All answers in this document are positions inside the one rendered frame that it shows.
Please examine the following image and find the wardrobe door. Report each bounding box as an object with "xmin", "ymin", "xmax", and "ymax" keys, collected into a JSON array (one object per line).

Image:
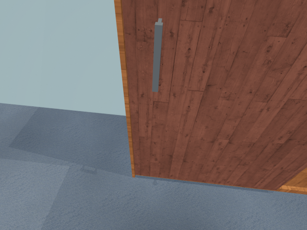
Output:
[
  {"xmin": 122, "ymin": 0, "xmax": 307, "ymax": 191},
  {"xmin": 284, "ymin": 167, "xmax": 307, "ymax": 188}
]

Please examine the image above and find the handle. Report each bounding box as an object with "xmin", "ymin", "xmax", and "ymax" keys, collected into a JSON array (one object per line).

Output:
[{"xmin": 152, "ymin": 18, "xmax": 163, "ymax": 92}]

